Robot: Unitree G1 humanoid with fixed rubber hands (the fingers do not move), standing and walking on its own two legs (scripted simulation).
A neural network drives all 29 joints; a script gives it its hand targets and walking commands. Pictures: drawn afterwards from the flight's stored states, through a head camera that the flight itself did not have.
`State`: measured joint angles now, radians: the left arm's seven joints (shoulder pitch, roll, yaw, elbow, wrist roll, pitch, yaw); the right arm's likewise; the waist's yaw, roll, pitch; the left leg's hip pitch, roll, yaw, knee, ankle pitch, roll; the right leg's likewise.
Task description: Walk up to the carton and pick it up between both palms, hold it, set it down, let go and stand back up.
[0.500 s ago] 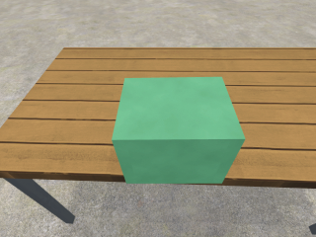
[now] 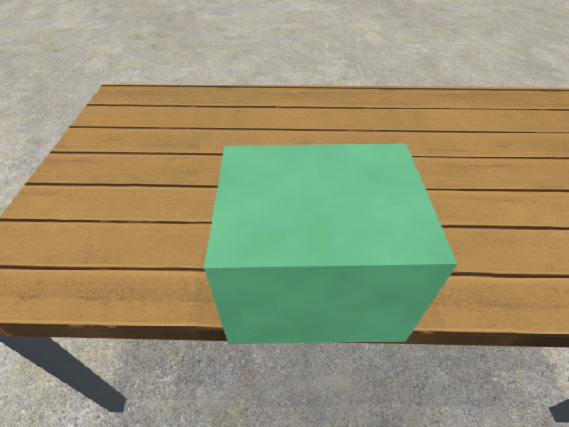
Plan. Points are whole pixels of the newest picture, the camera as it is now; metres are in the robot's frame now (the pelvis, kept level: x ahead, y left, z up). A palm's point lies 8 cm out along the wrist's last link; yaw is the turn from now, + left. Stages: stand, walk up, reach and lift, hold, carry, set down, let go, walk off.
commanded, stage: walk up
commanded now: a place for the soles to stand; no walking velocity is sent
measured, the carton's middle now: (316, 244) +0.37 -0.03 +0.06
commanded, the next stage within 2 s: none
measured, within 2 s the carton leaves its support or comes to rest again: neither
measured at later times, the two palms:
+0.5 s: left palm out of the picture +0.09 +0.25 -0.15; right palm out of the picture +0.08 -0.23 -0.13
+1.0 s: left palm out of the picture -0.03 +0.20 -0.13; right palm out of the picture -0.04 -0.25 -0.11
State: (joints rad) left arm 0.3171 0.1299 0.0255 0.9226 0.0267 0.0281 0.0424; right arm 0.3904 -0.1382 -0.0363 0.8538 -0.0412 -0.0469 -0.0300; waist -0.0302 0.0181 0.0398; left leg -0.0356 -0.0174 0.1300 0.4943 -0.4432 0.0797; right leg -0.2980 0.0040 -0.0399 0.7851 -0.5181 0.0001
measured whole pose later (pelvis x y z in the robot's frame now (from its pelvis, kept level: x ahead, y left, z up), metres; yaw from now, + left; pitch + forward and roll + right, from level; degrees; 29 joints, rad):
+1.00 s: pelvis -0.09 -0.03 +0.00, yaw -3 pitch -2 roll +1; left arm 0.36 0.17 0.05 0.79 0.04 0.06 -0.02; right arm 0.37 -0.14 -0.03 0.70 -0.04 0.00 -0.03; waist -0.02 -0.04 0.00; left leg -0.30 0.09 0.15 0.59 -0.25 -0.01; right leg -0.29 0.00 -0.01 0.67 -0.45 0.01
